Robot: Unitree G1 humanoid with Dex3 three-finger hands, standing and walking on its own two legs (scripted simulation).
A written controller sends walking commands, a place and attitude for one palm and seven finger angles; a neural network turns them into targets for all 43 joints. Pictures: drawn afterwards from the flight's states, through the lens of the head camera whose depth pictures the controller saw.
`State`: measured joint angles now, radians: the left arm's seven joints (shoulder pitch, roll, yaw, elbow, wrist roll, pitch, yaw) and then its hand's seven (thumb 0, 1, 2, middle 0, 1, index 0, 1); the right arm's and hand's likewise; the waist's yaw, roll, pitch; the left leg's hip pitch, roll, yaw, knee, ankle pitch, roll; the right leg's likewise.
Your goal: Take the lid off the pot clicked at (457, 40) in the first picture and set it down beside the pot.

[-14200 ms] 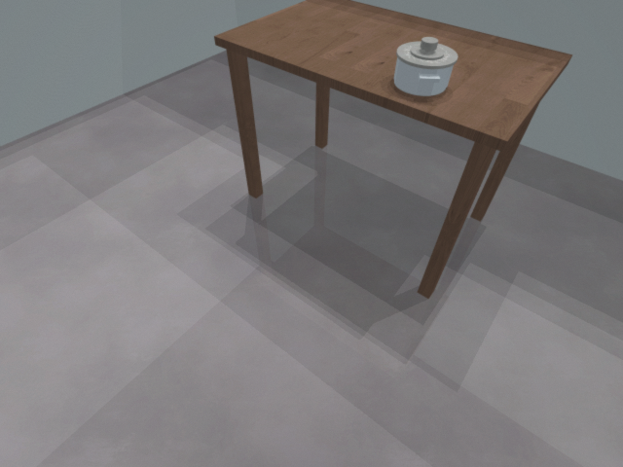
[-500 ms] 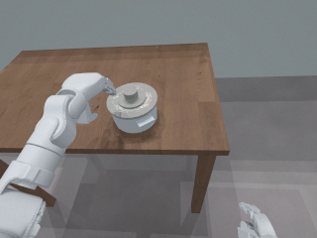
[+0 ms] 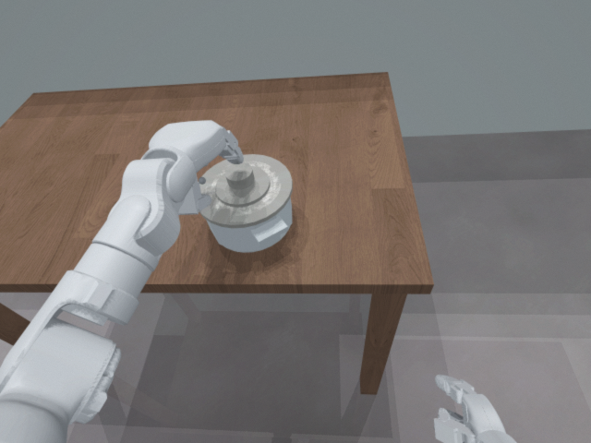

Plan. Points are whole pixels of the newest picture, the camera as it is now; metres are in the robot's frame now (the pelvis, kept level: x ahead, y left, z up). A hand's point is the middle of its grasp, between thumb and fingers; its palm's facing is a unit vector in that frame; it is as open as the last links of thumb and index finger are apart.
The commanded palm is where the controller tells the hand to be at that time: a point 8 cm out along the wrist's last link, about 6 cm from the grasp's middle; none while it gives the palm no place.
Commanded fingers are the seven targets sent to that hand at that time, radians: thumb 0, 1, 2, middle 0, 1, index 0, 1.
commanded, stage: move the open hand above the knob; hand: left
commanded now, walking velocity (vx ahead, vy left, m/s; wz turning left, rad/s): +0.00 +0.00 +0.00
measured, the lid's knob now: (239, 175) +0.49 +0.11 +0.09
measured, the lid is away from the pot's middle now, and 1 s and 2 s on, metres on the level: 0.00 0.00 0.00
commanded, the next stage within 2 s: lower the open fingers around the knob in 1.30 s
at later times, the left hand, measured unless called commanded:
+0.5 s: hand (236, 150) +0.47 +0.10 +0.16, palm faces -0.25 -0.03 -0.97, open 10.0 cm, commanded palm +0.45 +0.11 +0.22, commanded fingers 0.00 -0.32 1.50 -0.85 -0.08 -0.85 -0.08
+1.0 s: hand (226, 154) +0.47 +0.11 +0.15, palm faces -0.27 -0.04 -0.96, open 10.0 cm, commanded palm +0.45 +0.12 +0.22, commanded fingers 0.00 -0.32 1.50 -0.85 -0.08 -0.85 -0.08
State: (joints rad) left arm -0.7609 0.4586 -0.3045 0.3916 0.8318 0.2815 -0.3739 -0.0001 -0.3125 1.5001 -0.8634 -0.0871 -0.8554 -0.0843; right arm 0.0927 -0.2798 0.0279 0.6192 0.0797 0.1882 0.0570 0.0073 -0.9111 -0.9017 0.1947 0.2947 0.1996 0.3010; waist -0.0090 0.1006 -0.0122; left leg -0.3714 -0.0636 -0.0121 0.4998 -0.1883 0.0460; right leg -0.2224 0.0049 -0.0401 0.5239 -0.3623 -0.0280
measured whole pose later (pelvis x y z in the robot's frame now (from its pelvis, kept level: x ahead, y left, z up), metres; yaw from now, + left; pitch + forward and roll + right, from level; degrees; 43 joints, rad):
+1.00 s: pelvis +0.01 +0.00 +0.00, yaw -1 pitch +5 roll +1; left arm -1.00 0.38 -0.33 0.76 0.86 0.26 -0.33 0.00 -0.31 1.50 -0.86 -0.09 -0.86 -0.08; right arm 0.14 -0.28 0.01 0.66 0.08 0.17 0.03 0.01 -0.91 -0.90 0.19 0.29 0.20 0.30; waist -0.05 0.07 -0.04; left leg -0.38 -0.06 0.00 0.48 -0.19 0.04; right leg -0.24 0.01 -0.03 0.49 -0.35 -0.03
